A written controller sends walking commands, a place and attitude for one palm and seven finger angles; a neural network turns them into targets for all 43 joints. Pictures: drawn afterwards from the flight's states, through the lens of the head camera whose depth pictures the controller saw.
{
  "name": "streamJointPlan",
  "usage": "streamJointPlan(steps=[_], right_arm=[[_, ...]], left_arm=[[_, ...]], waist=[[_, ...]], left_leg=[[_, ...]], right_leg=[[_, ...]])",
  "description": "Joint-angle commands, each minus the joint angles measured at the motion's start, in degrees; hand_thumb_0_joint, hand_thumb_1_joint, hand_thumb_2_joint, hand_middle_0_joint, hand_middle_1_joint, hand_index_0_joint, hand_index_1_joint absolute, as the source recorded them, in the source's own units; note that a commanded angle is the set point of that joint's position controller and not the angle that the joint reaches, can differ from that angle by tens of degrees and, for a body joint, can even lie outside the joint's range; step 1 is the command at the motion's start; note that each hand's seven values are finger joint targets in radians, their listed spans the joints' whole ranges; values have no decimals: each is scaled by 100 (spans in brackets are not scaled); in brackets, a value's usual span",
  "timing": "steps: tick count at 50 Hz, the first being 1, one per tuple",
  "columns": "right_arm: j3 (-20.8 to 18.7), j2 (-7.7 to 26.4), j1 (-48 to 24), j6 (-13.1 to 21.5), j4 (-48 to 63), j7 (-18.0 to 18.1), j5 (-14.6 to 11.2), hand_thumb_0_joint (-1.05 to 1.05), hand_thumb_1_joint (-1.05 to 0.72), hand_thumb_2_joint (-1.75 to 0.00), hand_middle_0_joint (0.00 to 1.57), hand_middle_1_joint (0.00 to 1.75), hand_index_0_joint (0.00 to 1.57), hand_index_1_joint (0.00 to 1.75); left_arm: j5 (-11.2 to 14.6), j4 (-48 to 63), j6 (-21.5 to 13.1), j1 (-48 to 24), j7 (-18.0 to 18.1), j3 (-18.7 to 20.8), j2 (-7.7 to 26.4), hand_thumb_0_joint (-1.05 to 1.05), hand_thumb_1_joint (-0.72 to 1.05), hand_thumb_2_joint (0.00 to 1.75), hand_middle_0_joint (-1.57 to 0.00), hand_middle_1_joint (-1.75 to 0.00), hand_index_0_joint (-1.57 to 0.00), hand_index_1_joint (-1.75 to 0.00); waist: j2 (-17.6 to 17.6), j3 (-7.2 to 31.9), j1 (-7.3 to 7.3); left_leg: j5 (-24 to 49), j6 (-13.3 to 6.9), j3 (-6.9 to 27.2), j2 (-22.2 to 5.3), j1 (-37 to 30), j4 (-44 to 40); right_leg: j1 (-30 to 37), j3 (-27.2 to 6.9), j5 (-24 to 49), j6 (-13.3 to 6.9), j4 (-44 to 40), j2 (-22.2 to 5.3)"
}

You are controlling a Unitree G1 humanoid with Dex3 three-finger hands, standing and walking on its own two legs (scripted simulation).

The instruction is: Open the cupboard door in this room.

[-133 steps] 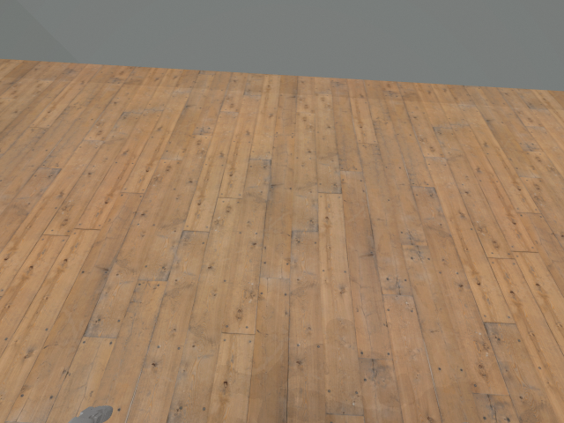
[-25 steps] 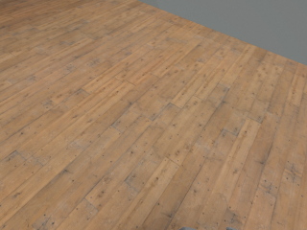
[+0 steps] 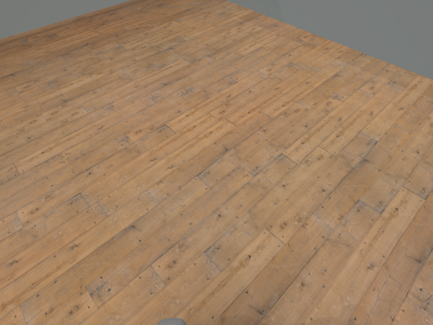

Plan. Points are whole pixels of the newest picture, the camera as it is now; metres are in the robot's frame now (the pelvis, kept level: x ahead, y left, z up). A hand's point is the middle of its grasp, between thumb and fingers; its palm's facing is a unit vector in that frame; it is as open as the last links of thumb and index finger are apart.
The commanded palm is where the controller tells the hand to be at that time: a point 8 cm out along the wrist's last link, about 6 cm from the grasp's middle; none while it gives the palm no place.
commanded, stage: turn or walk to find it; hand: left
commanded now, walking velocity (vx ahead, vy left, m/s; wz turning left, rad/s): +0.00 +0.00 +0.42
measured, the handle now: out of the picture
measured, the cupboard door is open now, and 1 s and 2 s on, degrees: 0 0 0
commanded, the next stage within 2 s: none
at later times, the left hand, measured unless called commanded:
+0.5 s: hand out of the picture +0.03 +0.24 -0.16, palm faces +0.22 -0.94 -0.25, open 7.4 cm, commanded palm none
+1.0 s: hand out of the picture -0.11 +0.20 -0.18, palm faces +0.46 -0.86 -0.23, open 7.4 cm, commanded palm none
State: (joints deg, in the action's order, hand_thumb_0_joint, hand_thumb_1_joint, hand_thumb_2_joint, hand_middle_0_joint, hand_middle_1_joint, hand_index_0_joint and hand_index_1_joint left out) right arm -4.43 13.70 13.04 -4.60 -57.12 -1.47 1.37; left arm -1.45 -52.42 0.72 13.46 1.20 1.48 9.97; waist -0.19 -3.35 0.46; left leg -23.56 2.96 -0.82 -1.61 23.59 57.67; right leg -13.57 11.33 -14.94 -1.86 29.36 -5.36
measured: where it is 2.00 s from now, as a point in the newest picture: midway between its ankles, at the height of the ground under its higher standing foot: outside the picture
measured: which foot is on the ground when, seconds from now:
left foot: up 0.00-0.14, down 0.16-0.58, up 0.60-1.00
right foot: down 0.00-0.16, up 0.18-0.54, down 0.56-1.00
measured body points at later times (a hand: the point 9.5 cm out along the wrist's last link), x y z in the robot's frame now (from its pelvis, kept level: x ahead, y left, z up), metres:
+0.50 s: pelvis -0.02 +0.02 +0.00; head +0.01 +0.03 +0.45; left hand +0.02 +0.29 -0.14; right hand +0.09 -0.20 -0.15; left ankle -0.03 +0.13 -0.74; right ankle +0.00 -0.11 -0.71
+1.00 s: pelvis -0.05 +0.01 -0.01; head -0.02 +0.03 +0.44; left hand -0.13 +0.24 -0.16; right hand +0.14 -0.19 -0.15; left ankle -0.10 +0.11 -0.73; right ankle +0.00 -0.10 -0.74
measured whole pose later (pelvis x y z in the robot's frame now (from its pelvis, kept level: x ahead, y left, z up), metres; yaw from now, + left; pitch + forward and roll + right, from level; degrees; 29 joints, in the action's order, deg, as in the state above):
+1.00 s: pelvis -0.05 +0.01 -0.01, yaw +25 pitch -1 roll +1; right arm -3.2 13.0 8.9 -3.3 -56.1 -1.1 0.7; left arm -1.5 -55.5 1.2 15.4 1.0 2.5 12.2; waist 1.9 -4.5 -1.1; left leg -21.3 2.4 -4.2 -1.8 16.3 38.4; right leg -13.7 14.4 -18.2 0.0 33.7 -7.8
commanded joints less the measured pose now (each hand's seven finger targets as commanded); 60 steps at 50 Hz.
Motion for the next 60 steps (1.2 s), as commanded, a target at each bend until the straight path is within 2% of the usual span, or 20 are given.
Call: streamJointPlan(steps=[1, 4, 6, 8, 10, 14, 21, 26, 27, 29, 30, 33, 44, 49, 50, 51, 52, 54, 57, 60], right_arm=[[10, 205, -478, 199, 532, 46, -64, 0, -90, -90, 20, 30, 20, 30], [41, 197, -122, 269, 458, 91, -84, 0, -90, -90, 20, 30, 20, 30], [2, 388, 258, 334, 346, 96, -65, 0, -90, -90, 20, 30, 20, 30], [-167, 1258, 551, 360, 399, 144, -8, 0, -90, -90, 20, 30, 20, 30], [-127, 1053, 354, 374, 320, 260, 11, 0, -90, -90, 20, 30, 20, 30], [-35, 796, -36, 468, 450, 299, -26, 0, -90, -90, 20, 30, 20, 30], [-118, 884, 110, 389, 443, 271, 14, 0, -90, -90, 20, 30, 20, 30], [-156, 891, -181, 338, 588, 217, -6, 0, -90, -90, 20, 30, 20, 30], [-156, 777, -215, 344, 621, 190, -48, 0, -90, -90, 20, 30, 20, 30], [-92, 271, -178, 326, 871, 147, -69, 0, -90, -90, 20, 30, 20, 30], [-159, 523, -253, 219, 797, 164, 0, 0, -90, -90, 20, 30, 20, 30], [-166, 412, -99, 146, 504, 53, 5, 0, -90, -90, 20, 30, 20, 30], [26, 251, -652, 190, 555, 59, -75, 0, -90, -90, 20, 30, 20, 30], [26, 386, -67, 306, 437, 87, -69, 0, -90, -90, 20, 30, 20, 30], [-50, 768, 109, 363, 427, 89, -40, 0, -90, -90, 20, 30, 20, 30], [-163, 1300, 279, 377, 465, 113, -13, 0, -90, -90, 20, 30, 20, 30], [-182, 1398, 503, 340, 382, 147, -20, 0, -90, -90, 20, 30, 20, 30], [-102, 1088, 77, 368, 435, 254, -6, 0, -90, -90, 20, 30, 20, 30], [-14, 862, -316, 437, 600, 268, -39, 0, -90, -90, 20, 30, 20, 30], [-44, 863, -157, 433, 566, 262, -36, 0, -90, -90, 20, 30, 20, 30]], left_arm=[[-49, 160, -84, 410, 107, 413, 1353, 0, 90, 90, -20, -30, -20, -30], [-34, 93, -50, 306, 97, 442, 1396, 0, 90, 90, -20, -30, -20, -30], [46, 96, 13, 219, 67, 421, 1233, 0, 90, 90, -20, -30, -20, -30], [48, 466, 91, -32, 10, 279, 674, 0, 90, 90, -20, -30, -20, -30], [28, 384, 186, -482, 25, 333, 752, 0, 90, 90, -20, -30, -20, -30], [54, 90, 128, -93, -48, 327, 747, 0, 90, 90, -20, -30, -20, -30], [93, 295, 126, -359, -5, 280, 614, 0, 90, 90, -20, -30, -20, -30], [114, 238, 15, 197, 33, 291, 662, 0, 90, 90, -20, -30, -20, -30], [92, 197, -42, 416, 55, 317, 828, 0, 90, 90, -20, -30, -20, -30], [-19, 264, -108, 486, 101, 439, 1642, 0, 90, 90, -20, -30, -20, -30], [32, 304, -129, 386, 111, 438, 1493, 0, 90, 90, -20, -30, -20, -30], [19, 481, -117, -363, 104, 307, 1035, 0, 90, 90, -20, -30, -20, -30], [-43, 64, -106, 454, 101, 385, 1324, 0, 90, 90, -20, -30, -20, -30], [20, -5, -13, 193, 70, 437, 1365, 0, 90, 90, -20, -30, -20, -30], [68, 66, 37, 293, 42, 407, 1136, 0, 90, 90, -20, -30, -20, -30], [80, 283, 65, 257, 1, 314, 752, 0, 90, 90, -20, -30, -20, -30], [14, 419, 132, -182, 31, 255, 850, 0, 90, 90, -20, -30, -20, -30], [31, 285, 159, -333, 9, 325, 857, 0, 90, 90, -20, -30, -20, -30], [40, 45, 133, 37, -62, 346, 848, 0, 90, 90, -20, -30, -20, -30], [49, 90, 145, -37, -42, 319, 802, 0, 90, 90, -20, -30, -20, -30]], waist=[[1013, 399, -358], [1044, 647, -190], [424, 708, 60], [-1779, 494, 241], [-1423, 197, 226], [-773, 400, -7], [-802, 433, 153], [-791, 600, -138], [-488, 717, -238], [1692, 559, -302], [1895, 504, -325], [671, -46, 75], [1080, 369, -333], [778, 560, 30], [-298, 701, 121], [-1885, 592, 181], [-1400, 509, 378], [-1241, 272, 196], [-768, 378, -53], [-596, 431, 27]], left_leg=[[-370, -21, -262, -46, 70, -1043], [0, -81, -478, 3, -532, -2102], [1155, -205, -320, -148, -1587, -3374], [3384, -1286, 2171, -2177, -1968, -4107], [2658, -1335, 1830, -1774, -1331, -4143], [3866, -1174, 1022, -1194, -1713, -3826], [3654, -1330, 1444, -1202, -1715, -3704], [3311, -1043, 1581, -878, -1060, -3232], [2745, -799, 1446, -652, -695, -2855], [-932, -162, 280, 514, 855, -687], [-977, -200, 659, 247, 727, 144], [94, -82, 448, 57, 755, 1179], [-326, 44, -221, -34, 125, -967], [1008, -128, -469, -43, -1362, -3113], [1710, -386, 416, -673, -2069, -3651], [3436, -1072, 2086, -2031, -2349, -3953], [3096, -1415, 2120, -2224, -1744, -4026], [2717, -1323, 1763, -1709, -1474, -4042], [3047, -1140, 1123, -1196, -1452, -4000], [3082, -1235, 1210, -1166, -1611, -3985]], right_leg=[[737, -1115, 1695, -694, -918, -1555], [719, -865, 2148, -522, -435, -1562], [-50, -401, 1412, -24, 319, -1273], [-1911, -243, -2111, 578, 2439, -129], [-1940, -944, -1560, 520, 3405, -157], [-1740, -936, -839, 634, 3323, -81], [-1179, -901, -1119, 636, 1965, 154], [130, -769, -142, 542, 50, 354], [765, -942, 466, 499, -724, 144], [1155, -2941, 1622, -506, -1272, -2160], [504, -2927, 1305, -694, -1430, -2087], [27, -1708, 946, -496, -1302, -1313], [931, -1018, 2739, -683, -741, -1508], [201, -483, 1905, -146, 112, -1386], [-626, -191, 749, 197, 1004, -948], [-1865, -59, -1953, 595, 2177, -240], [-1658, -606, -2195, 528, 2930, -177], [-1930, -1001, -1516, 525, 3516, -182], [-1649, -966, -778, 604, 3514, -129], [-1550, -964, -818, 659, 3057, -50]])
